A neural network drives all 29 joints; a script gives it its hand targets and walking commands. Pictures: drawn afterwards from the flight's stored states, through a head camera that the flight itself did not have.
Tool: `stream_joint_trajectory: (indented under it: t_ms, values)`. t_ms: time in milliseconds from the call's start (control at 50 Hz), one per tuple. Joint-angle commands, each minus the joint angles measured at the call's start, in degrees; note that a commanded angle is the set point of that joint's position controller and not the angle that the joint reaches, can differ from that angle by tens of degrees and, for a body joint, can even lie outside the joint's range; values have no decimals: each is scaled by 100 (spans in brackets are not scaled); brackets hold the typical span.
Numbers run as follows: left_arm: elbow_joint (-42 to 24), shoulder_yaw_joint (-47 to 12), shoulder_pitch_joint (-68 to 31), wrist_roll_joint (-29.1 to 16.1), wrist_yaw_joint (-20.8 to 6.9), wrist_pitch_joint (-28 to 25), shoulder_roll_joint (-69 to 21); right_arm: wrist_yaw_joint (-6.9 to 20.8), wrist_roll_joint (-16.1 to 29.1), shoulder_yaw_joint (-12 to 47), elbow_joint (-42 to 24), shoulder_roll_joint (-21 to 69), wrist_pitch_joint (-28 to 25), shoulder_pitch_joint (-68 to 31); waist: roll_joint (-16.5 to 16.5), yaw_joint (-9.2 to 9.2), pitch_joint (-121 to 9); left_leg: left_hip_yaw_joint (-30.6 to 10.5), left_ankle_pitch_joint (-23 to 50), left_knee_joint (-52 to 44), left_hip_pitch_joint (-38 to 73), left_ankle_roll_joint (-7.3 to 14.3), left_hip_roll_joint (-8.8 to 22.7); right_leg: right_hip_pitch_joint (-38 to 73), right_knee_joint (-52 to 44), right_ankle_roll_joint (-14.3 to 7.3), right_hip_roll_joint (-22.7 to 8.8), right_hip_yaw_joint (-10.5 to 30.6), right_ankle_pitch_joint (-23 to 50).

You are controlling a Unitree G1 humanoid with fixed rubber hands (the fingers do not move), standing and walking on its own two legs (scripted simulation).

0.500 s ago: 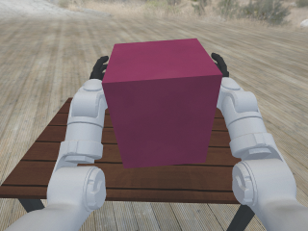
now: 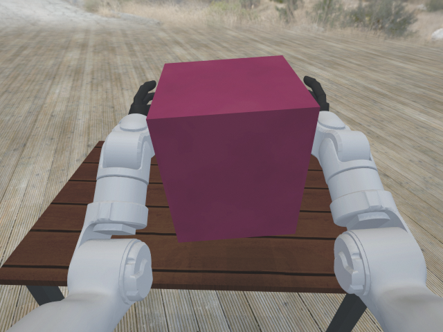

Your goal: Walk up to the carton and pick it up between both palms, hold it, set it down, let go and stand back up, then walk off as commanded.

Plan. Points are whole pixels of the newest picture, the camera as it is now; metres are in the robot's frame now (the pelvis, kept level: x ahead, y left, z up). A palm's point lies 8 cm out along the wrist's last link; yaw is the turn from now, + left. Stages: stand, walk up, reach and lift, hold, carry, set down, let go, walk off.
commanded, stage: hold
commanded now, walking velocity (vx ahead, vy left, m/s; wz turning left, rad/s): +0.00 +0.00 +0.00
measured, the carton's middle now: (230, 149) +0.37 -0.01 +0.23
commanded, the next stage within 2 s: set down in 0.36 s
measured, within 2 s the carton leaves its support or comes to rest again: neither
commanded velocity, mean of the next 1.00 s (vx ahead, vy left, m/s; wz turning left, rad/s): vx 0.00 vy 0.00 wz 0.00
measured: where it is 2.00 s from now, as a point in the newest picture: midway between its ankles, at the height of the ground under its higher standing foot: outside the picture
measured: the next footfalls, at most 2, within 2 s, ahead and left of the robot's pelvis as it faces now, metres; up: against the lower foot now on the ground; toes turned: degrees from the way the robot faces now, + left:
none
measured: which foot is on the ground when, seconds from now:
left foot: down 0.00-1.00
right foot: down 0.00-1.00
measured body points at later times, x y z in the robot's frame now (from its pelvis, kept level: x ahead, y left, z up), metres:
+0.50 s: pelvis +0.00 +0.00 +0.00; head -0.09 +0.01 +0.44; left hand +0.39 +0.15 +0.28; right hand +0.39 -0.15 +0.29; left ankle +0.06 +0.12 -0.73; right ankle +0.05 -0.13 -0.73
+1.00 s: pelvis +0.01 +0.00 +0.00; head -0.08 +0.01 +0.44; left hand +0.41 +0.16 +0.27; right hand +0.41 -0.15 +0.26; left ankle +0.06 +0.12 -0.73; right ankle +0.05 -0.13 -0.73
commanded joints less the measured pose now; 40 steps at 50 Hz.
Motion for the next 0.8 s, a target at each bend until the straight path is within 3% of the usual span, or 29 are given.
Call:
stream_joint_trajectory:
  t_ms: [0,20,120,160,220,240,280,300,320,340,360,400,420,440,480,540,580,600,620,640,680,700,780]
  values:
    - [-396,-1701,-4787,-787,-890,-356,-3664,664,1042,1669,-1280,4136,-149,-5214,191,-88,-1878,-160,-34,-1415,610,-10,-185,846,-1202,-18,414,79,242]
    - [-458,-1734,-4856,-850,-909,-372,-3724,667,1100,1709,-1375,4199,-196,-5320,198,-16,-1975,-175,-24,-1412,547,-6,-191,842,-1194,-21,384,88,308]
    - [-357,-1670,-4859,-800,-919,-385,-3668,659,1097,1741,-1376,4189,-185,-5348,95,-34,-2028,-163,-54,-1416,583,31,-213,894,-1203,1,414,76,264]
    - [-642,-1873,-4892,-875,-893,-383,-3777,658,1142,1846,-1653,4290,-216,-5365,223,-55,-2260,-182,323,-1331,715,-24,-213,974,-1146,-7,427,75,576]
    - [-453,-1762,-4869,-798,-884,-367,-3726,639,1155,1732,-1278,4167,-137,-5188,290,-73,-1968,-171,71,-1356,610,-28,-224,883,-1192,-19,411,87,355]
    - [-600,-1823,-4895,-851,-892,-378,-3727,643,1173,1850,-1566,4232,-183,-5307,121,-8,-2167,-172,170,-1333,643,-4,-217,957,-1171,-6,430,76,437]
    - [-396,-1742,-4771,-821,-910,-353,-3729,628,1156,1796,-1515,4167,-160,-5343,68,-43,-2027,-179,70,-1379,611,-9,-196,968,-1207,-8,428,93,357]
    - [-637,-1763,-4826,-846,-909,-390,-3746,629,1186,1834,-1634,4265,-211,-5327,154,-22,-2228,-160,204,-1335,666,-9,-205,1032,-1165,-6,429,81,476]
    - [-361,-1695,-4696,-795,-896,-339,-3718,636,1173,1821,-1486,4162,-149,-5304,171,-35,-2005,-163,171,-1340,658,-17,-203,973,-1189,-27,427,75,418]
    - [-676,-1851,-4798,-883,-895,-373,-3747,616,1210,1817,-1653,4209,-185,-5255,180,-66,-2245,-183,336,-1313,704,-21,-228,1058,-1158,1,439,104,582]
    - [-1262,-2318,-4791,-1025,-942,-413,-4113,641,1517,2325,-1869,4382,-335,-5034,144,65,-3043,-255,1020,-1187,1190,-3,-182,1480,-984,26,461,-53,1100]
    - [-994,-2262,-4729,-965,-958,-360,-4064,577,1529,2180,-1968,4157,-284,-5322,203,6,-2743,-227,901,-1164,1213,14,-214,1383,-1094,3,497,-25,808]
    - [-876,-2104,-4786,-892,-971,-439,-4033,588,1396,2064,-1887,4236,-338,-5383,148,-12,-2535,-225,683,-1207,1106,7,-217,1306,-1137,17,476,-80,624]
    - [-963,-2082,-4923,-876,-979,-527,-4016,613,1399,2137,-2009,4351,-500,-5401,178,82,-2631,-195,752,-1188,1170,1,-229,1316,-1111,-10,486,-100,647]
    - [-706,-1777,-4887,-684,-1008,-621,-3940,651,1129,1877,-1566,4269,-607,-5400,213,141,-2241,-172,475,-1289,984,13,-222,1167,-1180,-18,424,-130,374]
    - [-13,-1065,-5059,-212,-1215,-937,-3584,752,397,1063,-758,4149,-1083,-5459,102,110,-1506,-45,-573,-1598,678,89,-195,1081,-1322,18,316,-218,-455]
    - [178,-887,-4710,42,-1340,-1105,-3459,813,64,881,-516,4120,-1367,-5059,-21,156,-1476,86,-649,-1706,624,122,-221,1239,-1273,32,345,-294,-562]
    - [672,-682,-4296,166,-1394,-1116,-3334,841,-91,698,-446,3961,-1451,-4992,-172,126,-1241,142,-789,-1737,653,184,-234,1216,-1333,63,342,-287,-697]
    - [897,-553,-4136,301,-1480,-1153,-3106,833,-375,433,-174,3815,-1499,-4794,-320,-14,-938,193,-1000,-1781,653,217,-244,1214,-1392,92,315,-322,-888]
    - [937,-591,-4082,353,-1550,-1188,-3072,836,-495,251,-55,3661,-1586,-4705,-244,-162,-790,198,-1095,-1828,577,226,-242,1242,-1364,135,321,-352,-848]
    - [1039,-420,-3818,454,-1619,-1261,-2989,854,-730,145,-185,3545,-1785,-4595,-371,-56,-667,265,-1051,-1858,579,208,-281,1335,-1421,156,335,-386,-796]
    - [885,-590,-4136,317,-1604,-1368,-2997,867,-734,150,-260,3592,-1906,-4660,-253,-145,-794,252,-1082,-1846,611,174,-265,1389,-1345,130,305,-404,-757]
    - [835,-776,-4046,140,-1491,-1636,-3179,856,-742,412,-406,3793,-2213,-4633,-265,-6,-1135,280,-380,-1699,872,104,-268,1435,-1362,129,279,-447,-237]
